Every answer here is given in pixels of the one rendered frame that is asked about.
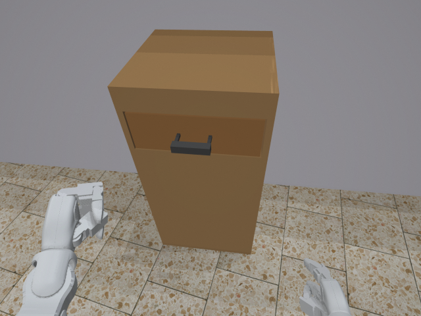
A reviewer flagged drawer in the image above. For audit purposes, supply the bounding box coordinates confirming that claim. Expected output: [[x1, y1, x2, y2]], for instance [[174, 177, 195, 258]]
[[125, 112, 265, 157]]

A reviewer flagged left robot forearm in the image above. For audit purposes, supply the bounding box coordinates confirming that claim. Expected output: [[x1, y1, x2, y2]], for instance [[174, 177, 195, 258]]
[[15, 248, 78, 316]]

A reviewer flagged right robot hand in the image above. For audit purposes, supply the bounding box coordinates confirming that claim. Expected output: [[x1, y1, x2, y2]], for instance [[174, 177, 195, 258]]
[[299, 258, 351, 316]]

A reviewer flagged left robot hand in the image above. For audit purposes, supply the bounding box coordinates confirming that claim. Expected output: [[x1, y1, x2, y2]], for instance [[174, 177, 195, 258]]
[[41, 182, 108, 252]]

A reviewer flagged handle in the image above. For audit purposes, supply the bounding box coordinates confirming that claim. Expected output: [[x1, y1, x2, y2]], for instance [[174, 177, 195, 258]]
[[170, 133, 212, 155]]

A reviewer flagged cabinet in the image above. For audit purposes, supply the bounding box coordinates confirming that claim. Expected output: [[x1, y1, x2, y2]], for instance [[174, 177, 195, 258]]
[[107, 30, 280, 255]]

